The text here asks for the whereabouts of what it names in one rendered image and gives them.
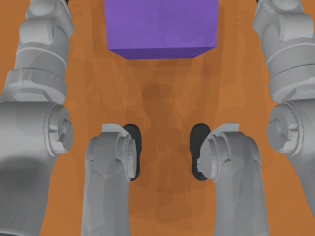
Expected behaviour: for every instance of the robot left forearm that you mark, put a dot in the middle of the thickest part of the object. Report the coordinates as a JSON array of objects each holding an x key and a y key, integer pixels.
[{"x": 42, "y": 55}]

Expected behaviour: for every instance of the robot right forearm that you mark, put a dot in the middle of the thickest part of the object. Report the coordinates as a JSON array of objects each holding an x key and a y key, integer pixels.
[{"x": 287, "y": 41}]

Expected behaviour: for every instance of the carton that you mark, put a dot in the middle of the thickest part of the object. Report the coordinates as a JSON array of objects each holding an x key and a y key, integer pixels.
[{"x": 161, "y": 29}]

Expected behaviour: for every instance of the robot right shin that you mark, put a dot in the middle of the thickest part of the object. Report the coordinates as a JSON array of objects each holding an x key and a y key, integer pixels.
[{"x": 226, "y": 127}]

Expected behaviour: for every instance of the right robot upper arm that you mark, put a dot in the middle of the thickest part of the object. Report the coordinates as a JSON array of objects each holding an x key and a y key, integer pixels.
[{"x": 291, "y": 130}]

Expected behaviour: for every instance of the robot right foot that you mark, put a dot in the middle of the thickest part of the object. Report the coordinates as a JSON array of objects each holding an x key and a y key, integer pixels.
[{"x": 197, "y": 136}]

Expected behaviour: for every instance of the left robot upper arm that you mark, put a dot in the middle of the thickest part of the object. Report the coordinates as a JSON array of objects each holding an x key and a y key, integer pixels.
[{"x": 32, "y": 135}]

